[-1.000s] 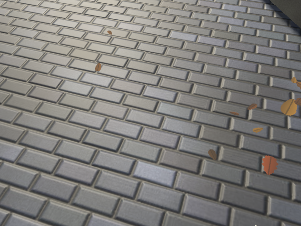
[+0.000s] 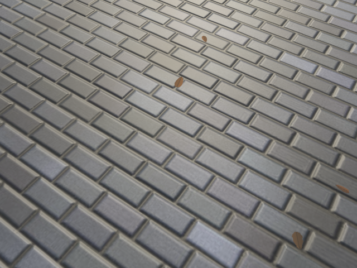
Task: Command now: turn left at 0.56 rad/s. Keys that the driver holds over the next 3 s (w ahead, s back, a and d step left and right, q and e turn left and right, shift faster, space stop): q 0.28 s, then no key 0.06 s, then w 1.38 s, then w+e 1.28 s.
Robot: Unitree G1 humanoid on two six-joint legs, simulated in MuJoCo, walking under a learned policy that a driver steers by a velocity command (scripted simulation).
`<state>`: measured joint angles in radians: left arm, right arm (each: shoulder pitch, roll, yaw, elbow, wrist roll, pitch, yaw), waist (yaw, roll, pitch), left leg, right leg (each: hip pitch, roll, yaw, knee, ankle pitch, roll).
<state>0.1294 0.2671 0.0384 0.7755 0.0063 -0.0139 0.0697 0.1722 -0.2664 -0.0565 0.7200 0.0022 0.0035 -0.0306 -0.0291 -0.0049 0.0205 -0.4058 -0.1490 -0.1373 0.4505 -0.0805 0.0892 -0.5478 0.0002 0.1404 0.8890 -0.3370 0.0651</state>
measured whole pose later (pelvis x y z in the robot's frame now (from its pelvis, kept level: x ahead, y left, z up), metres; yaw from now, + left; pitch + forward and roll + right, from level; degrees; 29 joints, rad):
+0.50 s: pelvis +0.03 -0.05 +0.01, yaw +15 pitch +2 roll +1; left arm 0.27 0.23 0.03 0.72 0.00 -0.03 0.04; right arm 0.23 -0.27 -0.06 0.66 0.02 0.02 -0.01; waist 0.04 0.02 -0.02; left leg -0.44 0.01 -0.04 0.86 -0.37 -0.06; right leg -0.21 -0.03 -0.05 0.39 -0.22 -0.03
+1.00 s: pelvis +0.18 +0.03 +0.00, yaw +17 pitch +3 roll +1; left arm 0.06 0.26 0.03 0.68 -0.02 -0.09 -0.06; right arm 0.47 -0.25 -0.04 0.80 0.02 -0.07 0.00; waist -0.09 -0.05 0.02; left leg 0.11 -0.03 0.00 0.19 -0.35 0.03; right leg -0.67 -0.06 -0.01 0.60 0.05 -0.03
